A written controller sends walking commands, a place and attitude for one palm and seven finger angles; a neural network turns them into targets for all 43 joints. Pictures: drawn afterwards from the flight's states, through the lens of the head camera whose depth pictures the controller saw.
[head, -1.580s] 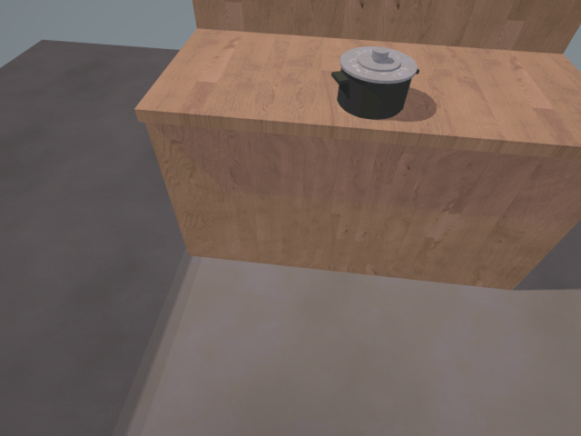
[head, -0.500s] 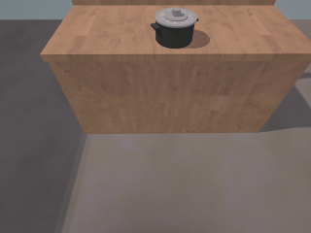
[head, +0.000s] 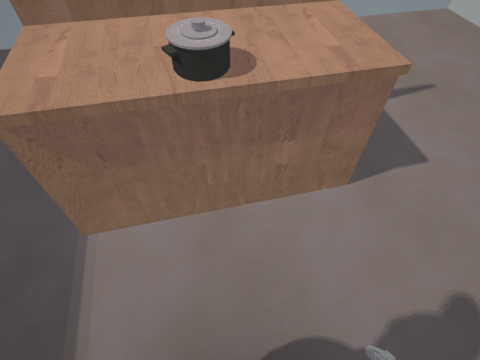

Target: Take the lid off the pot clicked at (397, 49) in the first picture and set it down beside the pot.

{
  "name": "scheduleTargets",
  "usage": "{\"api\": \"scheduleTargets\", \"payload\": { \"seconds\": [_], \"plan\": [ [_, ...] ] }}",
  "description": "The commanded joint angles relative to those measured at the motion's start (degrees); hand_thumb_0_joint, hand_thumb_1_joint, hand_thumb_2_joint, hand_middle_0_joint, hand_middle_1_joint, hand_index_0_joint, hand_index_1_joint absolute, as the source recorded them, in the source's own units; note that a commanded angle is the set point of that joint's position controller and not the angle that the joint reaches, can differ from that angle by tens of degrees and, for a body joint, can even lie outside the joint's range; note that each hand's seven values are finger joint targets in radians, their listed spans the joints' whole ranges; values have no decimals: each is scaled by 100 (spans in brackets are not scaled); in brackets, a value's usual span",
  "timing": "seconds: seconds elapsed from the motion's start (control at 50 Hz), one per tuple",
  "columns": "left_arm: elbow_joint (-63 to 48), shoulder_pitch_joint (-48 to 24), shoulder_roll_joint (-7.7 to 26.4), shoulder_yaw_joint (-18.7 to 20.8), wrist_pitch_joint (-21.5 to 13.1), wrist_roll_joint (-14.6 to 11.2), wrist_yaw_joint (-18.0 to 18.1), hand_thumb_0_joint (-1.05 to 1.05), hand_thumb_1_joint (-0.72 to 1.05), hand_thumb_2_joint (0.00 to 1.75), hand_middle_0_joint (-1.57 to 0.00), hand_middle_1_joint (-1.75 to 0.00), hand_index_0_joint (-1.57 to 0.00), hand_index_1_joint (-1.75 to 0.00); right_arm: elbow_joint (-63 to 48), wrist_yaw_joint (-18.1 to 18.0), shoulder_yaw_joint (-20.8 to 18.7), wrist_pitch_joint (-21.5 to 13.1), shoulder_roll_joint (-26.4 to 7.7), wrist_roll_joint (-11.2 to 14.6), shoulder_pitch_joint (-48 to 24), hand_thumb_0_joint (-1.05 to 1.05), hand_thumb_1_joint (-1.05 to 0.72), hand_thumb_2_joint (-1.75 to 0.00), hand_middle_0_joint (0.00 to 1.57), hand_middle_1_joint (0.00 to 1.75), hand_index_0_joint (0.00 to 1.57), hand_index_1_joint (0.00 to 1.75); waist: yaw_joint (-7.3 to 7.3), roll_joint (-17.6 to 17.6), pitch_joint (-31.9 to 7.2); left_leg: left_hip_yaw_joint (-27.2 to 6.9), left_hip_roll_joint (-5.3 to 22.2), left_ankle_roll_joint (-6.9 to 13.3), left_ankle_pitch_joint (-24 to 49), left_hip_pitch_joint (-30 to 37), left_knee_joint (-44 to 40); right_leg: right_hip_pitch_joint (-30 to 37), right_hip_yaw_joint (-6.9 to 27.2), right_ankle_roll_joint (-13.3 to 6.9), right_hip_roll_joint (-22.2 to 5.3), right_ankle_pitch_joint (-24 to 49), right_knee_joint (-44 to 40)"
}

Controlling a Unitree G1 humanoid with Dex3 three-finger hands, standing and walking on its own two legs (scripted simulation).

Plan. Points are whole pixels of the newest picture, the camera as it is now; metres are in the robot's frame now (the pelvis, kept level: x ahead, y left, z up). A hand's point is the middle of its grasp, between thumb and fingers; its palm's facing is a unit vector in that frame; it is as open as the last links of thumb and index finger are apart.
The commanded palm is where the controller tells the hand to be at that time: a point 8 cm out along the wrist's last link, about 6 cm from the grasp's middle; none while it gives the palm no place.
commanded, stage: walk to a spot facing it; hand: left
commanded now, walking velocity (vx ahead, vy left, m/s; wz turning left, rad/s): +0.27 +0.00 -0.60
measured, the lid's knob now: (198, 23) +0.97 +0.25 +0.09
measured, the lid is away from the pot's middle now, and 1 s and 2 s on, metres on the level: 0.00 0.00 0.00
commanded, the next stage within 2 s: turn to face it in 0.74 s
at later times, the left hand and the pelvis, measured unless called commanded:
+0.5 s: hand (226, 264) +0.34 +0.08 -0.18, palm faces -0.38 -0.90 -0.22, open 7.4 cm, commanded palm none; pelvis +0.13 -0.05 -0.04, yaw -19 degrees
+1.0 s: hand (231, 239) +0.41 +0.08 -0.18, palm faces -0.45 -0.87 -0.20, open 7.4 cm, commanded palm none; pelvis +0.28 -0.08 +0.00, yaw -32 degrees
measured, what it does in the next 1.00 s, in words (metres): walks ahead, turning right: left foot, then right foot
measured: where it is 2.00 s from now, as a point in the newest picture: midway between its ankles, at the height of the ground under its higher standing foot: (289, 326)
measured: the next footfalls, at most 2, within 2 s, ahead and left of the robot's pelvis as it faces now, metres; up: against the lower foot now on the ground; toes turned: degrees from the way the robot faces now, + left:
left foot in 0.04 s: +0.02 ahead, +0.15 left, +0.00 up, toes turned -4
right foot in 0.42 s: +0.25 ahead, -0.17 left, +0.00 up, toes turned -23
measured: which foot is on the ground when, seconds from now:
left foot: up 0.00-0.02, down 0.04-0.42, up 0.44-0.86, down 0.88-1.00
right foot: down 0.00-0.04, up 0.06-0.40, down 0.42-0.88, up 0.90-1.00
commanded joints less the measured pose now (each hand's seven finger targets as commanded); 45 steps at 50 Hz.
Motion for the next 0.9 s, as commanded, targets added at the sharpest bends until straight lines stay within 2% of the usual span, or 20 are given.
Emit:
{"api": "scheduleTargets", "payload": {
  "seconds": [0.0, 0.02, 0.04, 0.08, 0.12, 0.2, 0.3, 0.36, 0.38, 0.4, 0.42, 0.46, 0.52, 0.56, 0.74, 0.78, 0.82, 0.84, 0.86, 0.88],
  "plan": [
    [-729, -372, 674, 180, -156, -64, -67, 0, 90, 90, -20, -30, -20, -30, -195, -144, -275, -290, -1203, -13, 1304, 0, -90, -90, 20, 30, 20, 30, -826, 997, -452, -1547, 1359, 532, -995, 3191, -2455, -2720, 440, -7, -106, -2354, 1036],
    [-1003, -753, 578, 198, -229, -54, -128, 0, 90, 90, -20, -30, -20, -30, -261, -156, -342, -306, -1639, -58, 1543, 0, -90, -90, 20, 30, 20, 30, -940, 1844, -11, -3040, 2733, 1103, -1893, 2742, -3111, -3376, -664, 297, -161, -2232, 2505],
    [-1142, -1064, 779, 287, -292, 32, -228, 0, 90, 90, -20, -30, -20, -30, -325, -147, -313, -324, -1557, -98, 1384, 0, -90, -90, 20, 30, 20, 30, -887, 928, 359, -3135, 2803, 1410, -1730, 1850, -3192, -3229, -753, 379, -652, -1785, 3228],
    [-772, -735, 661, 272, -233, 82, -298, 0, 90, 90, -20, -30, -20, -30, -313, -87, -93, -388, -902, -85, 949, 0, -90, -90, 20, 30, 20, 30, -474, 900, 631, -1570, 1893, 957, -485, 1335, -2991, -3062, -895, 415, -847, -763, 3900],
    [-684, -611, 519, 194, -173, 52, -359, 0, 90, 90, -20, -30, -20, -30, -273, -114, 0, -476, -684, -44, 996, 0, -90, -90, 20, 30, 20, 30, -390, 1032, 487, -642, 1580, 888, 843, 1288, -2765, -2911, -1017, 469, -929, -340, 4161],
    [-842, -1266, 315, 6, -173, 41, -396, 0, 90, 90, -20, -30, -20, -30, 86, -142, 18, -565, -658, -54, 1781, 0, -90, -90, 20, 30, 20, 30, -637, 988, 526, 92, 1568, 971, 3251, 2085, -2332, -3205, -1542, 456, -1036, -212, 3364],
    [-906, -1711, 328, -72, -168, -13, -413, 0, 90, 90, -20, -30, -20, -30, 298, -93, -45, -527, -878, -95, 1966, 0, -90, -90, 20, 30, 20, 30, -701, 1138, 597, 885, 1651, 837, 4202, 1669, -2033, -1659, -2040, 152, -818, -74, 1585],
    [-533, -534, 632, 63, -231, -9, -367, 0, 90, 90, -20, -30, -20, -30, 257, -92, -109, -498, -1146, -54, 1648, 0, -90, -90, 20, 30, 20, 30, -24, 883, -94, 1319, 1607, 623, 5236, 1263, -274, 405, -2191, -130, -520, -59, 959],
    [-256, 414, 1047, 172, -321, 8, -307, 0, 90, 90, -20, -30, -20, -30, 210, -39, -69, -478, -1060, -11, 1667, 0, -90, -90, 20, 30, 20, 30, 407, 347, -745, 1458, 1428, 324, 4228, 293, 1233, 2237, -1943, -331, -631, 130, 629],
    [-169, 979, 1728, 301, -389, -33, -193, 0, 90, 90, -20, -30, -20, -30, 94, 25, 6, -469, -622, 83, 2015, 0, -90, -90, 20, 30, 20, 30, 478, -1021, -1605, 1426, 581, 20, -370, -1423, 3343, 3656, 772, -1043, -2456, -107, 103],
    [-129, 1076, 2071, 393, -322, -156, -119, 0, 90, 90, -20, -30, -20, -30, -151, -41, -22, -455, -605, 63, 1511, 0, -90, -90, 20, 30, 20, 30, 473, -981, -1506, 552, 491, 109, -1194, -2191, 4516, 3247, 2346, -1462, -3263, -338, -761],
    [-459, -65, 1552, 245, -266, -143, -55, 0, 90, 90, -20, -30, -20, -30, -124, -15, -65, -417, -746, -15, 1161, 0, -90, -90, 20, 30, 20, 30, 0, -380, -538, 112, 928, 151, -26, -1995, 4411, 1083, 1700, -1179, -2744, -2354, -1289],
    [-569, -801, 1073, 116, -354, -36, 35, 0, 90, 90, -20, -30, -20, -30, 127, 13, -30, -213, -485, -122, 1596, 0, -90, -90, 20, 30, 20, 30, -576, -8, -377, 206, 1004, 5, 286, -1068, 3263, -338, 333, -919, -2115, -1216, -1246],
    [-489, -785, 1072, 125, -364, -19, 17, 0, 90, 90, -20, -30, -20, -30, 103, 26, -35, -146, -367, -122, 1666, 0, -90, -90, 20, 30, 20, 30, -647, -209, -399, 352, 908, -54, 495, -887, 2656, -616, 40, -853, -1875, -1122, -1291],
    [-351, -195, 1001, 215, -366, -38, -33, 0, 90, 90, -20, -30, -20, -30, -425, 53, -81, -313, -239, -45, 583, 0, -90, -90, 20, 30, 20, 30, -227, -398, -174, 333, 322, -38, 265, -735, 465, -5, 886, -932, -1743, -968, -1115],
    [-365, -160, 956, 243, -348, -57, -22, 0, 90, 90, -20, -30, -20, -30, -453, 7, -82, -354, -254, -26, 546, 0, -90, -90, 20, 30, 20, 30, -252, -436, -161, 313, 201, -37, 324, -333, -137, 63, 972, -861, -1681, -427, -843],
    [-369, -231, 845, 225, -310, -99, -10, 0, 90, 90, -20, -30, -20, -30, -303, -67, -67, -388, -290, -21, 966, 0, -90, -90, 20, 30, 20, 30, -495, -274, -323, 357, 252, 14, 755, 914, -1178, -424, 661, -553, -1369, -67, -224],
    [-407, -235, 574, 162, -317, -108, -17, 0, 90, 90, -20, -30, -20, -30, -157, -113, -82, -427, -541, -36, 1336, 0, -90, -90, 20, 30, 20, 30, -674, 362, -435, -323, 835, 264, 711, 1862, -1696, -1154, 253, -274, -897, -393, 444],
    [-429, -157, 270, 86, -353, -112, -57, 0, 90, 90, -20, -30, -20, -30, -105, -116, -184, -421, -1076, -108, 1698, 0, -90, -90, 20, 30, 20, 30, -814, 1628, -461, -1990, 2179, 927, 1051, 2551, -2206, -2259, -751, 105, -145, -1492, 1890],
    [-447, -212, 411, 95, -399, -26, -30, 0, 90, 90, -20, -30, -20, -30, -154, -91, -161, -338, -1056, -85, 1618, 0, -90, -90, 20, 30, 20, 30, -769, 1460, -201, -2351, 2684, 1431, 1240, 2051, -2434, -2386, -1121, 231, -475, -2248, 2859]
  ]
}}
